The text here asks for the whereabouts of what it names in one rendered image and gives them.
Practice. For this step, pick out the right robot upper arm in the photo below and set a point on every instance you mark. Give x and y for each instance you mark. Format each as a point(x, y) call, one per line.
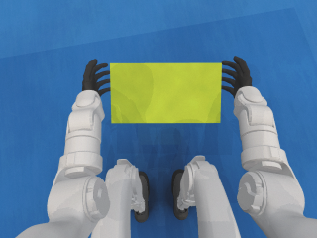
point(276, 203)

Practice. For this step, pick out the left robot shin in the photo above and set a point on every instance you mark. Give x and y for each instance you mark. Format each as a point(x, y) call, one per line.
point(137, 203)

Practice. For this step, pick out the carton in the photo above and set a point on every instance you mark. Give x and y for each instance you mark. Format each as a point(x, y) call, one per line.
point(173, 92)

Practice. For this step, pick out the robot left hand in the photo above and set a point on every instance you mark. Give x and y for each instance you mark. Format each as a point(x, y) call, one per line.
point(90, 78)

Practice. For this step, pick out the robot right forearm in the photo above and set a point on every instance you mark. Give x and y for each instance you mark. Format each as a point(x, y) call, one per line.
point(258, 134)

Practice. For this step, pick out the robot left forearm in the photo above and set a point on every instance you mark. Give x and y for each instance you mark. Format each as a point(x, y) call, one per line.
point(83, 136)

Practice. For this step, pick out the robot left foot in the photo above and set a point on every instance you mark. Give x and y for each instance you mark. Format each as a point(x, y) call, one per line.
point(142, 216)

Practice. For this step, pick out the robot right hand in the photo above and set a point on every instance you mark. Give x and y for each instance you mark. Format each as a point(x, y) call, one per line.
point(241, 75)

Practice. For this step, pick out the left robot upper arm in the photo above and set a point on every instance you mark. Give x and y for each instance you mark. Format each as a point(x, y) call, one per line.
point(75, 206)

